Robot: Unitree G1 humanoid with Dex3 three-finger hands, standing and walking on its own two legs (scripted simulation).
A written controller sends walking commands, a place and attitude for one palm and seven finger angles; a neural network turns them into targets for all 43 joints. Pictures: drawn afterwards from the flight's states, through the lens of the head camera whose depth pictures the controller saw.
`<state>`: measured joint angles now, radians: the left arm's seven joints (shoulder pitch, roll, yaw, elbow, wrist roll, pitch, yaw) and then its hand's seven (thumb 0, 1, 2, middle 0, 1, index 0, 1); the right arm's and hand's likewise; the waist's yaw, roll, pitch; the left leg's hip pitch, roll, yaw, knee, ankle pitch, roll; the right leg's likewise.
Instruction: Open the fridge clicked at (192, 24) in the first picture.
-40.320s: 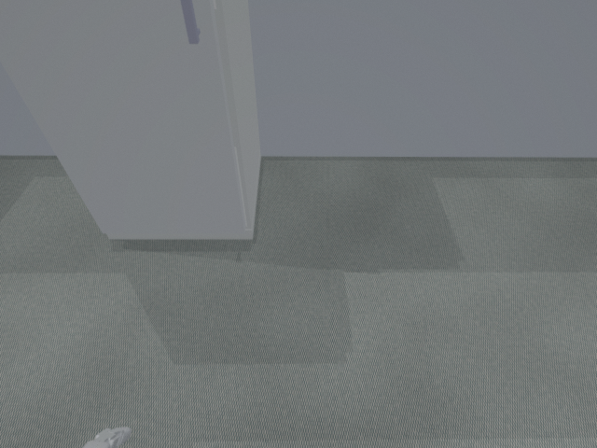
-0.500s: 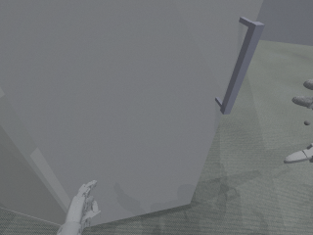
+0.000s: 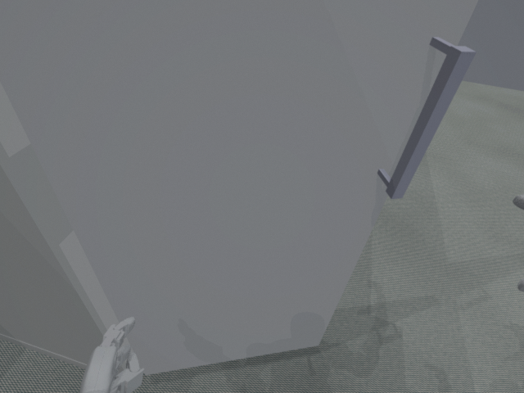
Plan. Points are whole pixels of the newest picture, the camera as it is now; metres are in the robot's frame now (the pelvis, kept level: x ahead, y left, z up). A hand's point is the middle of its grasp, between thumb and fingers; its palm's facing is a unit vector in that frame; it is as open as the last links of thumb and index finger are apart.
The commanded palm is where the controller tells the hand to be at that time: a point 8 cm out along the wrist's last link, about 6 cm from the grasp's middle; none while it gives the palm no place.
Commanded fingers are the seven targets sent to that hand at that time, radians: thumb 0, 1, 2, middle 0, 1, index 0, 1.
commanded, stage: draw the hand back to the body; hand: right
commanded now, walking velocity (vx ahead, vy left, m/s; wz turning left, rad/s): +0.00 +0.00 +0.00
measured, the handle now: (414, 126) +0.45 -0.21 +0.24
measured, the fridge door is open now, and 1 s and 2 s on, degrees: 64 64 64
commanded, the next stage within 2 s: step back with the hand held close in 1.46 s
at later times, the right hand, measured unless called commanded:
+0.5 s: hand out of the picture +0.23 -0.30 +0.20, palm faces +0.40 +0.88 -0.27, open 14.1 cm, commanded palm +0.17 -0.34 +0.21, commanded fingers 0.00 0.12 -0.41 0.23 0.89 0.23 0.89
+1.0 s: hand out of the picture +0.21 -0.29 +0.17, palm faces +0.47 +0.80 -0.38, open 9.6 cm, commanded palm +0.16 -0.33 +0.19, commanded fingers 0.00 -0.79 -0.85 0.20 0.36 0.20 0.36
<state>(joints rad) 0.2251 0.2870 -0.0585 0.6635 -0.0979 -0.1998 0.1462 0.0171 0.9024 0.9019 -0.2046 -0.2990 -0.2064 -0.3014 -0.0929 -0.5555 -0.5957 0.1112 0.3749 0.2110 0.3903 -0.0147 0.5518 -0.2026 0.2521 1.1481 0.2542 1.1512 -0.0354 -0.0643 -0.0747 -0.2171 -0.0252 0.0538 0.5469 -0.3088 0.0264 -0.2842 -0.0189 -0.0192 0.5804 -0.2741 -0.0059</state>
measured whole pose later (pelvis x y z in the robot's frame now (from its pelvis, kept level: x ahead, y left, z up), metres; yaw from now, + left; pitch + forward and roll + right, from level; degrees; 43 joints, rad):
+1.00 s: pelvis +0.02 -0.02 +0.01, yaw +0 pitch -3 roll +1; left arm 0.22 0.23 -0.02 0.66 -0.01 -0.15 0.07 0.02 0.90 0.90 -0.21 -0.30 -0.21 -0.30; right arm 0.45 -0.38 -0.37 -0.37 0.09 -0.08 -0.11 0.00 -0.44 -0.68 0.22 0.57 0.22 0.57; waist -0.05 -0.04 -0.03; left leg -0.11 0.00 0.03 0.47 -0.30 0.00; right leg -0.18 0.01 -0.04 0.51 -0.27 -0.03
